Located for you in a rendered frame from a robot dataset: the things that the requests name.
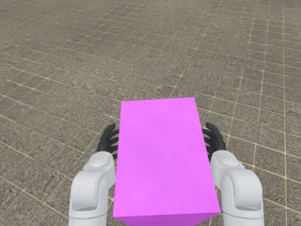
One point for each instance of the robot left hand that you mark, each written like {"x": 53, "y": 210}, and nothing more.
{"x": 106, "y": 141}

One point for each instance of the carton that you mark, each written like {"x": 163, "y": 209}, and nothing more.
{"x": 163, "y": 175}

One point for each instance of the right robot forearm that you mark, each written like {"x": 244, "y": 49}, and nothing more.
{"x": 241, "y": 190}

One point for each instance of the robot right hand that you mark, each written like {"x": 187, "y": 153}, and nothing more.
{"x": 215, "y": 140}

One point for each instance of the left robot forearm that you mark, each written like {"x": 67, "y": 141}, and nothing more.
{"x": 89, "y": 191}

